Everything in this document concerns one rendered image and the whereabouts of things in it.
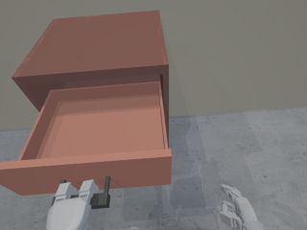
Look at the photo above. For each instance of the right robot forearm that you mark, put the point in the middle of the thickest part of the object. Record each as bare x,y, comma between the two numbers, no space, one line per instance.
253,225

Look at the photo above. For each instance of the drawer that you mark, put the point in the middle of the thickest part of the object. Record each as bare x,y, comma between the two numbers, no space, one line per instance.
87,133

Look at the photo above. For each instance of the handle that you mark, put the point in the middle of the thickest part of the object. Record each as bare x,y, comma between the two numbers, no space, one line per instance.
99,200

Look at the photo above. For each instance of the right robot hand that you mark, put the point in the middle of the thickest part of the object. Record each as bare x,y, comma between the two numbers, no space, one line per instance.
234,215

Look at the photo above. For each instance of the cabinet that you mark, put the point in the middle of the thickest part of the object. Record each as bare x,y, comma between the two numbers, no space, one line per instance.
97,50

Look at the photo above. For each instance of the left robot hand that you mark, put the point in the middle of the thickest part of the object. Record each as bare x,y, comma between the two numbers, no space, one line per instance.
71,213

